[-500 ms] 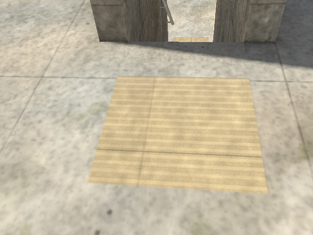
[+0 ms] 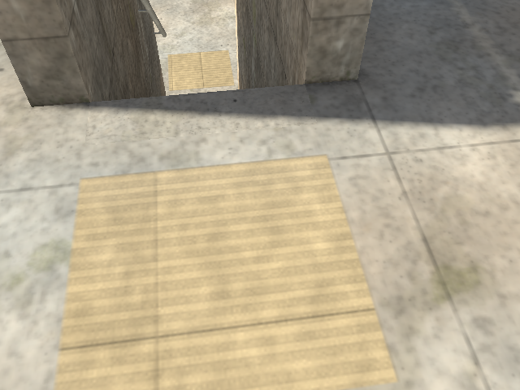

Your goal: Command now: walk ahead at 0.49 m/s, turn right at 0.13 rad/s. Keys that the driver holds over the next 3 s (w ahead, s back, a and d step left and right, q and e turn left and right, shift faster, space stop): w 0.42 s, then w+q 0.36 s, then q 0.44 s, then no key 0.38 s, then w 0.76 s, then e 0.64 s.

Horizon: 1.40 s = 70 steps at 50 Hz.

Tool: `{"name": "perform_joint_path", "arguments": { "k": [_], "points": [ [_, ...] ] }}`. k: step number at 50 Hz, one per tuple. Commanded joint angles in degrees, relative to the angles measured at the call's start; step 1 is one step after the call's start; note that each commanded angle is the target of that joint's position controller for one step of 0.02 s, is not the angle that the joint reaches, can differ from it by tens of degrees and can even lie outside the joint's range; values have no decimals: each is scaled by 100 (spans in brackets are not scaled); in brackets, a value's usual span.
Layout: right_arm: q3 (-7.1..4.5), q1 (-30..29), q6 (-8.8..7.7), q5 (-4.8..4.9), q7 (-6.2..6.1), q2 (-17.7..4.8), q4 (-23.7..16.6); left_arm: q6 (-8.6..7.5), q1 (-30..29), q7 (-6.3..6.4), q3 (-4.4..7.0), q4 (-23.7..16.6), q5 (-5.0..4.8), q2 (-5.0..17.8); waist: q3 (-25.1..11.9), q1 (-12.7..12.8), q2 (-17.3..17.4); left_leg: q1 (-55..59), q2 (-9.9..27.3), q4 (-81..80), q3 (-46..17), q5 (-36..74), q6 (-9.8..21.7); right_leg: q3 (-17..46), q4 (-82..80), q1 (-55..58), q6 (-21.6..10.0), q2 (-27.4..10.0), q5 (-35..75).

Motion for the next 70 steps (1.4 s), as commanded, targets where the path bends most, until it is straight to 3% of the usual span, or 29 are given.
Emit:
{"name": "perform_joint_path", "arguments": {
  "k": [1,5,11,14,16,17,18,19,20,22,23,25,30,38,41,43,45,46,47,48,49,50,52,57,61,64,68,69,70],
  "points": [
    [-52,37,-84,15,-8,-492,-190,-11,266,12,49,-331,33,180,-155,198,541,517,1611,-1306,-1581,707,1124,72,-411,-796,79,-555,340],
    [-105,370,3,67,-109,-771,-79,-22,-685,-1,-19,-691,103,147,34,-19,436,525,1510,-1454,-1076,1020,1033,-146,-1918,-1085,259,-578,1447],
    [-95,995,120,166,-135,-897,159,-70,-1780,-140,-64,-1045,-10,216,233,-371,572,956,1573,-1203,-820,767,782,-383,-3473,-619,239,-231,2142],
    [-128,996,222,163,-162,-985,212,-120,-1827,-228,-8,-1173,-14,406,212,-207,641,1523,1851,-802,-927,1134,646,-387,-3837,-451,7,-134,1561],
    [-115,802,289,134,-174,-992,156,-142,-855,-220,167,-913,15,716,-365,368,637,1481,1576,392,-633,2660,441,-629,-4071,949,-229,164,1382],
    [-34,735,295,55,-181,-812,44,-143,263,-174,312,-630,40,1069,-1110,813,427,721,1271,1793,-368,2424,246,-197,-3918,2540,-510,-247,1517],
    [159,1320,190,-16,-148,-201,-82,-95,1056,-149,465,-506,138,1724,-2041,758,-901,-1524,443,4117,23,150,-150,2063,-3994,4906,-1309,-1738,1208],
    [175,1459,52,104,-115,-204,17,-63,1269,-182,384,-417,80,1410,-2517,753,-1396,-2548,143,5176,-678,-2477,-165,3911,-5005,5262,-1669,-2192,319],
    [5,920,-27,261,-93,-837,-113,-75,797,-188,258,-478,51,1028,-1555,687,-877,-3072,531,5579,-844,-2196,-41,3278,-5144,4493,-1338,-1974,-6],
    [-22,287,12,208,-132,-780,-249,-75,-174,-214,114,-651,83,615,-556,336,-125,-2770,1041,5092,-624,-1178,-21,1761,-5480,2774,-1021,-1506,770],
    [-54,371,104,156,-159,-694,-223,-116,-399,-232,86,-664,122,493,-405,134,-221,-2391,1222,4752,-681,-881,-45,1296,-5687,2255,-900,-1303,1030],
    [-42,601,283,170,-174,-447,-122,-193,-450,-255,99,-544,152,464,-289,-34,-287,-1986,1249,4591,-682,-572,-108,678,-5986,1752,-864,-1103,1452],
    [-123,23,350,154,-191,-424,-364,-228,-38,-109,164,-205,215,655,-2,48,-82,-2738,1027,3591,-1075,657,-192,-233,-6144,2030,-777,-1089,2380],
    [-10,-1326,307,115,72,-183,-990,-66,501,45,169,132,133,823,417,545,43,-3043,908,1796,-391,1292,-58,-1055,-6008,3152,-505,-1279,2754],
    [-16,-1546,292,92,217,-186,-1297,124,377,106,186,107,108,926,460,455,-35,-2862,688,1493,105,558,64,-1338,-5289,3454,-381,-1350,4415],
    [-123,-1000,282,71,273,-381,-1303,228,234,207,219,-12,80,1094,-61,140,-368,-1819,216,1531,531,128,209,-1478,-4258,3375,-200,-1254,6465],
    [-417,476,273,80,177,-981,-1009,247,19,244,226,-161,31,1178,-856,-663,-230,364,4,666,239,1130,578,-1571,-2056,2509,180,-832,5832],
    [-524,812,331,26,3,-1553,-958,138,253,189,82,-367,257,725,-1484,-476,998,2179,1314,1058,-1441,3663,1046,-1522,-57,796,498,-249,1337],
    [-510,587,305,-129,-8,-1855,-1245,-49,944,49,-88,-508,237,341,-2744,-11,1675,3908,2830,883,-4322,5042,2485,-396,1802,-937,721,745,-2318],
    [-458,598,380,-100,-15,-1438,-1341,-138,426,-27,65,-483,105,948,-3001,-461,627,3564,2492,667,-3663,4656,2219,414,1903,-987,604,323,-1868],
    [-384,151,395,6,-24,-1156,-1428,-127,-75,-13,70,-716,-23,945,-2124,-342,439,2786,2190,541,-2823,4060,1891,255,1488,-1247,522,96,-1365],
    [-345,-177,425,122,-38,-992,-1460,-66,-224,71,75,-697,54,854,-1357,-117,-102,1786,1847,308,-2343,3504,1585,99,1008,-1235,576,-108,-1038],
    [-297,-468,495,64,-72,-862,-1568,155,-141,163,154,-763,132,914,-855,219,141,392,1516,-62,-1981,3048,1437,77,432,-593,647,-238,-706],
    [-388,-438,564,28,-187,-1100,-1645,331,-132,280,114,-933,206,650,-1075,306,546,-95,1223,15,-1718,3331,1317,-2,-778,-415,912,-17,-99],
    [-387,-485,764,96,-333,-1118,-1758,406,-659,274,117,-1147,160,673,-1052,144,779,-145,1053,10,-2082,1237,996,126,-1624,-415,950,97,424],
    [-344,-471,835,36,-377,-1034,-1788,377,-818,215,109,-1216,127,677,-937,26,1001,-109,1099,88,-2276,565,928,112,-2228,-203,902,110,444],
    [-234,-455,855,40,-337,-859,-1781,234,-681,96,117,-1261,116,644,-953,102,1089,145,1142,645,-2520,1439,810,-64,-3556,622,644,198,516],
    [-190,-446,857,75,-342,-765,-1775,190,-525,64,123,-1225,136,630,-881,223,1028,21,971,799,-2487,1195,604,-79,-4421,1148,497,133,1298],
    [-128,-201,837,10,-345,-577,-1772,171,-463,71,176,-1267,246,921,-928,107,588,-326,660,1242,-2242,289,277,492,-4601,1748,243,-565,2165]
  ]
}}
Next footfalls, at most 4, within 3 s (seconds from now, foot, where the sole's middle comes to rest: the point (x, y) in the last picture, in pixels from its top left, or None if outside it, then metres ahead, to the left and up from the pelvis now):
0.34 right None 0.36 -0.16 -0.78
0.90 left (235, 325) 0.65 0.08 -0.78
1.40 right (302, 285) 0.77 -0.10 -0.78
1.72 left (232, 345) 0.60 0.09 -0.78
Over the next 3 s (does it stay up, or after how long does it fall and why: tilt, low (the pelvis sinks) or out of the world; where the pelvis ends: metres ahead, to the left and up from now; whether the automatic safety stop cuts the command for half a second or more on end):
stays up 1.00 0.12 -0.02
